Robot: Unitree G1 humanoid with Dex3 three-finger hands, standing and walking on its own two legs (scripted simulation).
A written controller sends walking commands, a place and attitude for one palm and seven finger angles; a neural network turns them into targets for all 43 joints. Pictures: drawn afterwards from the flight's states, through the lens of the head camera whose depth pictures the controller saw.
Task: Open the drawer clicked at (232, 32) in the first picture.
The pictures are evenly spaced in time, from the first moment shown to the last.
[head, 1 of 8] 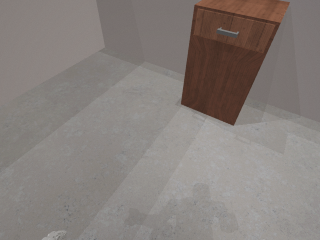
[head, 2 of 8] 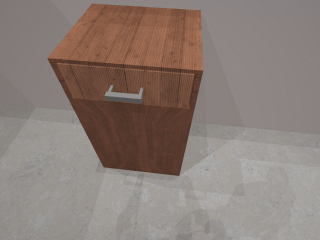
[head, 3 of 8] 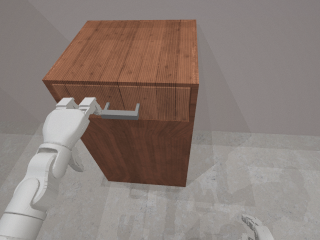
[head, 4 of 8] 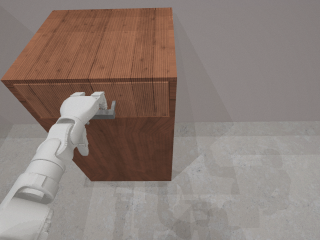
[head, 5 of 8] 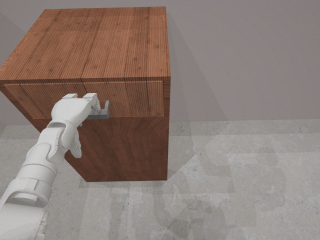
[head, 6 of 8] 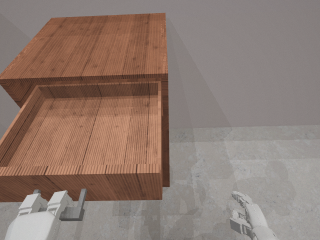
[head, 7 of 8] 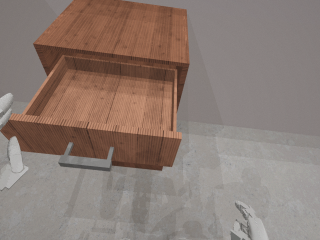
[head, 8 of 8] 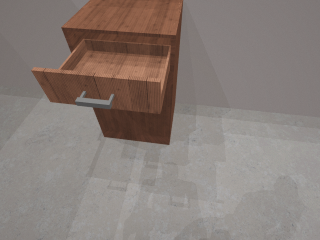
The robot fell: no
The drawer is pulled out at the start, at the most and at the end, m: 0.00 0.30 0.29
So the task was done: yes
